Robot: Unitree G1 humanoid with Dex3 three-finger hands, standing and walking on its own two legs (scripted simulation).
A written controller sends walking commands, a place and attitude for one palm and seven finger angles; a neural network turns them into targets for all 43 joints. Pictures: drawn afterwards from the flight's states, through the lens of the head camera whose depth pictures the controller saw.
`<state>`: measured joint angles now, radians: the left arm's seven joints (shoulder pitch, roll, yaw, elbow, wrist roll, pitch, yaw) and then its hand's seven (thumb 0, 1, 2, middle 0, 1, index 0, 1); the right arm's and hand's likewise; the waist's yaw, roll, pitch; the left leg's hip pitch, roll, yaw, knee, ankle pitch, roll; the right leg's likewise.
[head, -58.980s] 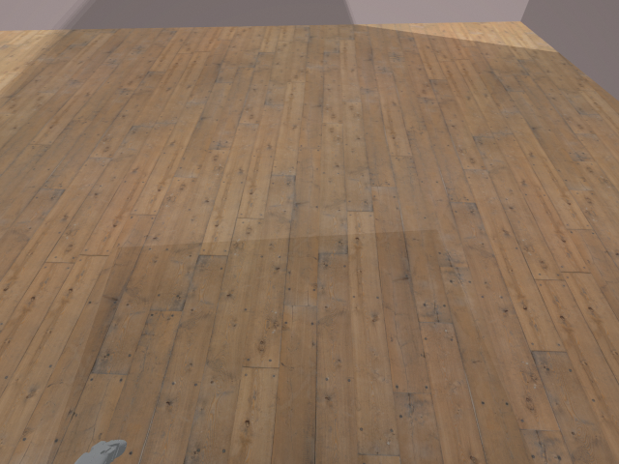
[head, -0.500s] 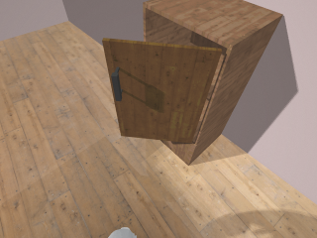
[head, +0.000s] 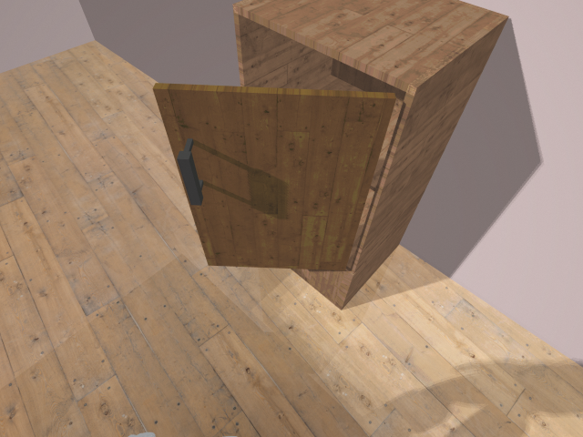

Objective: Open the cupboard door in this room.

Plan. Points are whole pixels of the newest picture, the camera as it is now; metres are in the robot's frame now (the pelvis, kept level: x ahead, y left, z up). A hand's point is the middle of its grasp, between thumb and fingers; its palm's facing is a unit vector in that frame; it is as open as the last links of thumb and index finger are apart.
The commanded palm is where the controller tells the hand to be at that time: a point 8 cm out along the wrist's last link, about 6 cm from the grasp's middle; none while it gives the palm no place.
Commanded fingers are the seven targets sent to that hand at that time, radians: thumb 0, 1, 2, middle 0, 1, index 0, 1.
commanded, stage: come to a stop and stand still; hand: left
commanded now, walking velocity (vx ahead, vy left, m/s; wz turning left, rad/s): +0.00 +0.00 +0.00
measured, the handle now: (193, 172) +0.59 +0.23 -0.04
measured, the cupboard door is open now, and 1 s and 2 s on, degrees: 41 41 41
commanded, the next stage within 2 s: look again from close up in 0.46 s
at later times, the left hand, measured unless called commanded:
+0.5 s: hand out of the picture +0.03 +0.15 -0.17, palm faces +0.02 -0.98 -0.20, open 7.3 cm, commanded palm none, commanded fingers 0.00 0.90 0.90 -0.20 -0.30 -0.20 -0.30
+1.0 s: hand out of the picture +0.02 +0.15 -0.17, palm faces -0.01 -0.98 -0.21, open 7.4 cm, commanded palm none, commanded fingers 0.00 0.90 0.90 -0.20 -0.30 -0.20 -0.30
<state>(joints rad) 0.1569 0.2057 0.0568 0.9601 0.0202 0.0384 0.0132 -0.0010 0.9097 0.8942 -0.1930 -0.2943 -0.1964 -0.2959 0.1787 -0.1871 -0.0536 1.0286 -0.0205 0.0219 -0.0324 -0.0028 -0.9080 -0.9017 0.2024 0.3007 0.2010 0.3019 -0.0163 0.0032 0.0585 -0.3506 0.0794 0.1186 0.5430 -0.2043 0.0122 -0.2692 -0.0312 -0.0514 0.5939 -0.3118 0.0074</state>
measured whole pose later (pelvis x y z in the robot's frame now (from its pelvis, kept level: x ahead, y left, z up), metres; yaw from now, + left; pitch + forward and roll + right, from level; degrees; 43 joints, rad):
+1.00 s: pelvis +0.01 -0.02 +0.01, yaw -1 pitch -1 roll +1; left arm 0.26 0.17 -0.02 1.08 0.01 -0.02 0.03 0.00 0.91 0.89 -0.20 -0.29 -0.20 -0.30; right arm 0.24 -0.18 0.02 1.08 -0.01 -0.02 -0.02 0.00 -0.92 -0.90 0.20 0.30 0.20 0.30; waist 0.00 0.00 0.04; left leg -0.19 0.01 0.07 0.47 -0.26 0.01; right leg -0.17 -0.02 -0.03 0.49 -0.30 0.00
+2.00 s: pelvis -0.05 -0.03 -0.09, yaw +0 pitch +15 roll -3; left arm 0.28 0.27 0.28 0.13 -0.33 -0.39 -0.36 0.00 0.12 0.56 -0.25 -0.80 -0.26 -0.80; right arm 0.26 -0.21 0.01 0.60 0.03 -0.21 -0.06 0.01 -0.90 -0.90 0.20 0.30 0.20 0.30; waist -0.02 0.04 -0.13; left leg -0.98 0.05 -0.01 1.20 -0.49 0.01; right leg -0.90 0.00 -0.09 1.15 -0.52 -0.02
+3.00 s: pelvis -0.03 -0.01 -0.08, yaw +0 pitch +16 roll -3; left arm 0.01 0.41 0.44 0.41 -0.37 -0.36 -0.52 -0.02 -0.50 0.30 -0.30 -1.19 -0.30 -1.20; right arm 0.28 -0.29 0.02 0.55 0.04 -0.19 -0.06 0.01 -0.90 -0.90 0.20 0.30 0.20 0.30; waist -0.03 0.02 -0.12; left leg -0.94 0.05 0.00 1.13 -0.49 0.02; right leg -0.86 0.00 -0.08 1.08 -0.50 0.00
